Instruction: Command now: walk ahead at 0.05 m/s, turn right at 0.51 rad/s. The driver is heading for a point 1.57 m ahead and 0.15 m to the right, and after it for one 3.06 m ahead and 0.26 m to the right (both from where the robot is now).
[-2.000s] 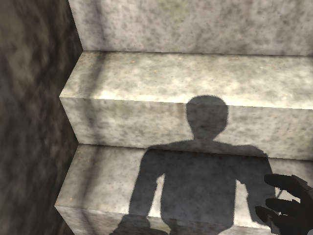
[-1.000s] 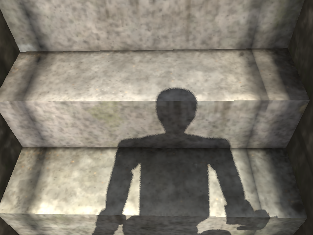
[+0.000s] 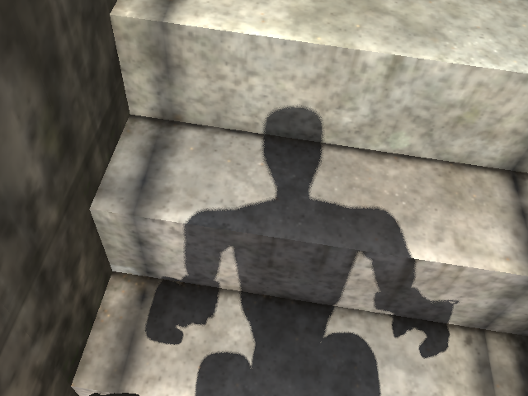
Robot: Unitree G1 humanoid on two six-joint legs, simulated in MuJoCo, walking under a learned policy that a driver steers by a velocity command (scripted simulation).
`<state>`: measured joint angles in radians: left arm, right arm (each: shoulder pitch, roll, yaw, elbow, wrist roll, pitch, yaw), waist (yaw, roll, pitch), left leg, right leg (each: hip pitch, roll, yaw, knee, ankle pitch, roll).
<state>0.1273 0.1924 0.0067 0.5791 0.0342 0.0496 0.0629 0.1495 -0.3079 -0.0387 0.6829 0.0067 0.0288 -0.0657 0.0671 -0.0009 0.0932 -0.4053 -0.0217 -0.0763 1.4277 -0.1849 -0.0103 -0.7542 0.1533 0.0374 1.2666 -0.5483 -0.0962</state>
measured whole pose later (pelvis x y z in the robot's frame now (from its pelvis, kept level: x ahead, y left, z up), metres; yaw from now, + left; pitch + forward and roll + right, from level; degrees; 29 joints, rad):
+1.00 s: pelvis +0.03 -0.12 +0.06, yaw -13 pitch +0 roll +2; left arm 0.12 0.18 -0.02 0.53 0.01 0.01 0.10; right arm 0.26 -0.19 -0.06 0.63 -0.02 0.12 -0.09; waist -0.08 -0.02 0.00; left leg -0.60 -0.04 -0.04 1.31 -0.51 -0.08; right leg -0.38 -0.03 -0.05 0.99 -0.64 -0.03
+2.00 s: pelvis -0.13 -0.03 -0.10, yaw +8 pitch +0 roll -2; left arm 0.28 0.23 0.05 0.70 -0.01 -0.02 0.07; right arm 0.34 -0.23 -0.03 0.66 -0.04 -0.01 -0.07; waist 0.03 -0.03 -0.03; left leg -0.34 -0.02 -0.03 0.62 -0.30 0.07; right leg -0.78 0.04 0.05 1.82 -0.13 0.06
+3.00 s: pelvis +0.07 -0.06 +0.03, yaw +8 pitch -2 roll +0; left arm 0.21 0.22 0.06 0.66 0.02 0.03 0.15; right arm 0.25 -0.26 -0.06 0.68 -0.05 0.11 -0.03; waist -0.01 0.01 -0.02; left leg -0.62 0.05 -0.08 1.42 -0.31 -0.10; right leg -0.41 -0.26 -0.11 1.12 -0.64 0.12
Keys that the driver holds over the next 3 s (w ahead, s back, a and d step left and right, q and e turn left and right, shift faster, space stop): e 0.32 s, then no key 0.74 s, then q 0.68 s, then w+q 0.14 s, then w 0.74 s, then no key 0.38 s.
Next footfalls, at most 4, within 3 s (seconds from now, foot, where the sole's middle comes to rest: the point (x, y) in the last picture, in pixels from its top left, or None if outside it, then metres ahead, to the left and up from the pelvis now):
0.28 left None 0.12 0.22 -0.66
0.64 right None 0.01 -0.20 -0.66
1.06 left None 0.15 0.01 -0.65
1.38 right None -0.09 -0.25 -0.87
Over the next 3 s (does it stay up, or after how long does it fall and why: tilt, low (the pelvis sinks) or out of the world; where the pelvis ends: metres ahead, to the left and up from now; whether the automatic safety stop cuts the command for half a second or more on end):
stays up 0.07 -0.06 0.03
